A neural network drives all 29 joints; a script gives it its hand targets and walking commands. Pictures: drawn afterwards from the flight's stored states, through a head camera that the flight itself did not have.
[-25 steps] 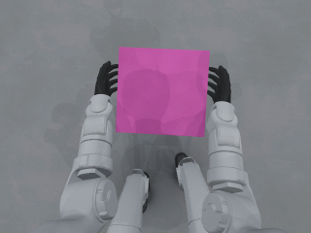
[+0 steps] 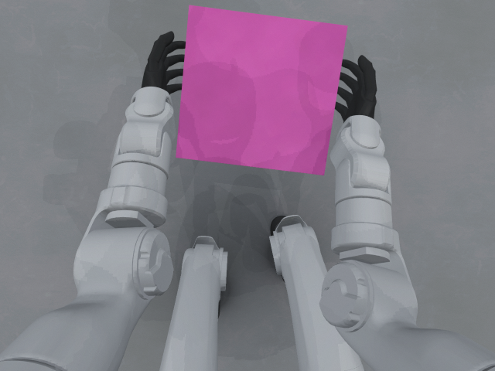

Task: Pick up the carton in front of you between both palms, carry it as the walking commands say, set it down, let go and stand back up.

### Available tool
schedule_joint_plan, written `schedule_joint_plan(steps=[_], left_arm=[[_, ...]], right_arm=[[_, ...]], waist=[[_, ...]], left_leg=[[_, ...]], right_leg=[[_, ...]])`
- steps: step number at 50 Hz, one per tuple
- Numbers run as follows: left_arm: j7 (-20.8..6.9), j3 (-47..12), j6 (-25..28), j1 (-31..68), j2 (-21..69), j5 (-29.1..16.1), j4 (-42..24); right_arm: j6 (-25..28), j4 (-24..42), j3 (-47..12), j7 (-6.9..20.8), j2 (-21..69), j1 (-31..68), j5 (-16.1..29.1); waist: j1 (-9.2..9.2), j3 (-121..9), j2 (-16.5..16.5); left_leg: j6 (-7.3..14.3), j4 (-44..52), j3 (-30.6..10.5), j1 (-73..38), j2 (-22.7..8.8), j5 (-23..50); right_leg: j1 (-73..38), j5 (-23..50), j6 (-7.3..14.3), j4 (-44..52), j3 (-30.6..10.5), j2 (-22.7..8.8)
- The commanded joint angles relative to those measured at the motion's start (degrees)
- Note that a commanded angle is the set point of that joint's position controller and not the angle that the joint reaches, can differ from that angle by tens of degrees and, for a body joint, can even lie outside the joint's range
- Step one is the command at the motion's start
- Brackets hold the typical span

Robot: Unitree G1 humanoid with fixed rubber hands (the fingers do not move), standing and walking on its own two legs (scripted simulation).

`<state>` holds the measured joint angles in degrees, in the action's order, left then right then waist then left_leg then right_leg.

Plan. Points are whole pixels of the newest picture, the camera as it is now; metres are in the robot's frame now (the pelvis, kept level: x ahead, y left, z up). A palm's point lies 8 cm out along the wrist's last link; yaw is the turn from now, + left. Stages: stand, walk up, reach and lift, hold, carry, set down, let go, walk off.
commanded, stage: set down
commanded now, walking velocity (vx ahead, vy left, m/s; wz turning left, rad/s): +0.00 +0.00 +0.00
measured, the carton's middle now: (256, 105) +0.50 -0.06 -0.19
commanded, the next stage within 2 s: none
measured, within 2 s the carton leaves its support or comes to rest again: rests again in 1.40 s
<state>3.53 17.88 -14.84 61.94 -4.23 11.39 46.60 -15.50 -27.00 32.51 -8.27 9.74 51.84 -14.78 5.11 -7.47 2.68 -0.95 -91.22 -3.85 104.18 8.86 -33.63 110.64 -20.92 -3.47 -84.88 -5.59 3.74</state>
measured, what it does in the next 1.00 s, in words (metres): lowers itself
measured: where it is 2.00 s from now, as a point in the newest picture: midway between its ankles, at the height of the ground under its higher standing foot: (252, 281)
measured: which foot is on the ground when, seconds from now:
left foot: down 0.00-1.00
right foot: down 0.00-1.00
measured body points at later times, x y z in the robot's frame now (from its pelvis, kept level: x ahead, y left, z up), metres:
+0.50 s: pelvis -0.03 +0.00 -0.10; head +0.34 -0.01 +0.16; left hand +0.57 +0.06 -0.26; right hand +0.46 -0.22 -0.26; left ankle +0.05 +0.11 -0.52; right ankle +0.12 -0.13 -0.52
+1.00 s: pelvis -0.02 +0.02 -0.14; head +0.37 +0.03 +0.09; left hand +0.59 +0.06 -0.33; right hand +0.49 -0.22 -0.31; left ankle +0.05 +0.11 -0.52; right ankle +0.12 -0.13 -0.52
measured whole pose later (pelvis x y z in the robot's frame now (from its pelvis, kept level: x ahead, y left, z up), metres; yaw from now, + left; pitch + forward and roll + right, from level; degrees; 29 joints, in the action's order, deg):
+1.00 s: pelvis -0.02 +0.02 -0.14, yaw -1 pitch +46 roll -6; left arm 4.4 -3.9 -14.3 96.9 -19.7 3.7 71.5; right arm -13.3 -44.4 39.9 -6.3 0.0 77.7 -6.9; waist 12.5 13.8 0.3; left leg 1.1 -122.2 -2.7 128.4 10.3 -39.3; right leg 131.7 -27.0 -6.5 -112.3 -2.2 2.0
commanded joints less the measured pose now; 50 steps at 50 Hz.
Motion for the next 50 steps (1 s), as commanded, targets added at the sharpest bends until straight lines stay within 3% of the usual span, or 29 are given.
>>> schedule_joint_plan(steps=[1,9,16,30,34,37,43,50], left_arm=[[-15.58,-25.19,2.25,33.23,51.56,-7.22,-0.51],[-15.39,-21.8,1.76,40.1,45.73,-6.88,4.45],[-14.79,-20.75,1.74,45.77,40.94,-7.43,8.42],[-11.97,-27.95,2.75,57.54,32.79,-13.87,11.67],[-11.35,-28.7,4.0,61.3,30.12,-14.55,11.59],[-10.83,-28.49,4.22,60.41,29.42,-13.34,12.48],[-10.17,-28.22,4.46,57.33,31.51,-12.57,13.61],[-10.38,-26.59,4.27,55.81,29.88,-11.45,15.67]], right_arm=[[-0.19,-4.81,-34.08,14.47,46.2,37.93,7.36],[-0.68,-4.87,-30.56,12.54,42.57,46.17,7.66],[-0.29,-5.35,-26.54,11.48,38.27,52.16,7.49],[1.44,-4.8,-22.67,10.43,28.14,62.06,11.55],[2.11,-7.51,-20.55,10.52,29.36,61.04,13.8],[1.92,-10.14,-17.9,11.63,28.66,59.73,14.22],[2.28,-13.12,-14.82,13.08,27.16,57.0,13.68],[2.33,-16.9,-10.26,13.87,24.9,53.96,11.23]], waist=[[2.5,-60.68,1.74],[3.17,-57.75,1.25],[4.93,-55.14,2.59],[10.49,-54.66,8.23],[10.51,-51.28,10.45],[10.4,-46.95,13.6],[10.9,-44.21,16.11],[11.81,-37.87,16.72]], left_leg=[[-0.46,8.71,4.71,-10.87,2.34,16.07],[0.55,2.71,5.64,-3.76,2.3,10.66],[0.8,-2.27,5.71,-1.06,2.0,9.28],[-0.01,-12.3,4.03,-4.9,0.39,14.86],[0.36,-14.45,3.09,-3.99,-0.32,16.68],[0.4,-15.53,1.92,-6.28,-1.04,21.33],[0.22,-17.16,-0.37,-11.0,-1.86,30.05],[0.77,-17.28,-1.26,-8.35,-2.26,28.33]], right_leg=[[-51.27,21.62,0.0,-2.14,8.46,4.11],[-46.8,17.35,-0.71,-7.54,9.43,3.56],[-42.13,16.02,-0.84,-12.49,10.41,2.93],[-35.02,20.8,-0.52,-22.76,11.35,0.53],[-30.55,22.72,-0.24,-24.83,10.69,0.54],[-23.64,22.63,-0.16,-25.87,10.51,0.64],[-14.24,21.01,-0.15,-27.27,10.95,0.77],[-7.87,16.77,0.06,-27.86,11.02,0.37]])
